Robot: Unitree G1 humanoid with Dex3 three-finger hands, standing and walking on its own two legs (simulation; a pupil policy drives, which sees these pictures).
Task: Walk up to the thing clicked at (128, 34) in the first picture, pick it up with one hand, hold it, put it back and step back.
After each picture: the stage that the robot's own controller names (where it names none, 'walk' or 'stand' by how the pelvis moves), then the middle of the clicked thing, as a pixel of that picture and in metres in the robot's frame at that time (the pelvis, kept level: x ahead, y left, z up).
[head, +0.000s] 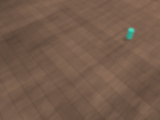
stand; (130, 33) +1.45 -0.52 -0.72
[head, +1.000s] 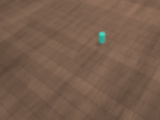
walk; (102, 37) +1.38 -0.07 -0.69
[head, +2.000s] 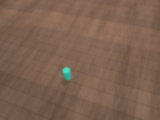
walk; (67, 73) +0.86 +0.25 -0.72
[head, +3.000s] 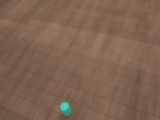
walk; (65, 109) +0.48 +0.23 -0.71
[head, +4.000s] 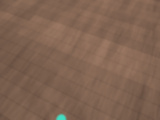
stand; out of the picture +0.37 +0.19 -0.70
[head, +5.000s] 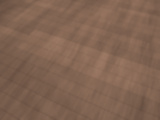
stand; out of the picture +0.34 +0.18 -0.72
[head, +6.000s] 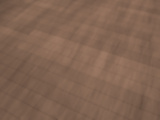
stand; out of the picture +0.35 +0.19 -0.73
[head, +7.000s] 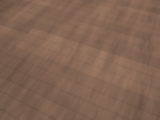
stand; out of the picture +0.34 +0.20 -0.73
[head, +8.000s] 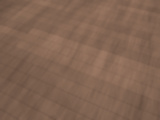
stand; out of the picture +0.33 +0.20 -0.73
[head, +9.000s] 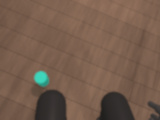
go down; (42, 79) +0.38 +0.21 -0.44
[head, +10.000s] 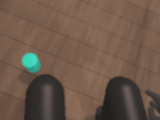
go down; (31, 63) +0.41 +0.24 -0.31
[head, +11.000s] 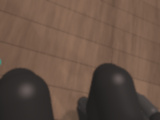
close in; out of the picture +0.38 +0.27 -0.23
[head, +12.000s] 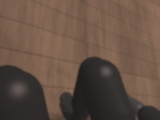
close; out of the picture +0.38 +0.28 -0.22
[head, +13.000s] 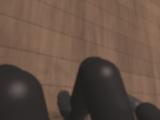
close; out of the picture +0.37 +0.28 -0.22
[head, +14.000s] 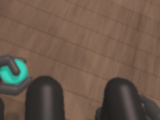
lift; (16, 76) +0.31 +0.24 -0.08
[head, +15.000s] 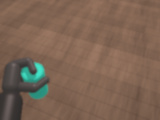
hold; (35, 81) +0.33 +0.17 +0.04
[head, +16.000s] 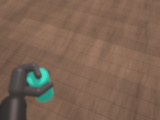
hold; (41, 85) +0.33 +0.17 +0.00
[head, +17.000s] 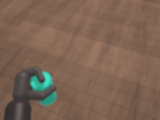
crouch; (44, 89) +0.32 +0.16 -0.01
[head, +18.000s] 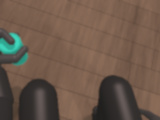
lower; (14, 50) +0.43 +0.22 -0.10
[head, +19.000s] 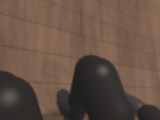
lower; out of the picture +0.40 +0.30 -0.22
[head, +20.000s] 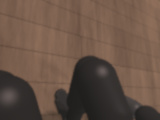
lower; out of the picture +0.40 +0.30 -0.22
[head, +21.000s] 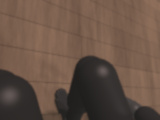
lower; out of the picture +0.40 +0.29 -0.22
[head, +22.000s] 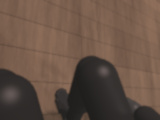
lower; out of the picture +0.40 +0.30 -0.22
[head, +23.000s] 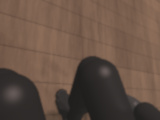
open; out of the picture +0.39 +0.28 -0.23
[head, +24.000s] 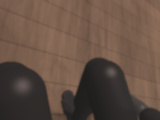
stand; out of the picture +0.39 +0.26 -0.23
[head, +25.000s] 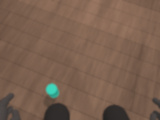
walk; (52, 91) +0.39 +0.20 -0.52
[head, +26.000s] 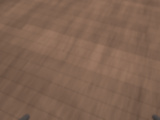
stand; out of the picture +0.36 +0.18 -0.66
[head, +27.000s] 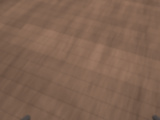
stand; out of the picture +0.36 +0.18 -0.67
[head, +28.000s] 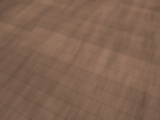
stand; out of the picture +0.36 +0.16 -0.72
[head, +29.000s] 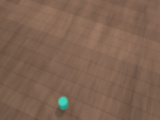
walk; (63, 103) +0.43 +0.13 -0.71
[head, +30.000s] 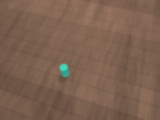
walk; (64, 70) +0.69 +0.21 -0.69
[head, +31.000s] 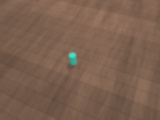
stand; (72, 58) +0.99 +0.18 -0.70
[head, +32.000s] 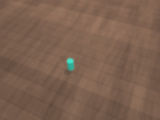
stand; (70, 64) +0.98 +0.17 -0.72
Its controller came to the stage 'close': yes
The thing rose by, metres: 0.70
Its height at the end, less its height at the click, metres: +0.00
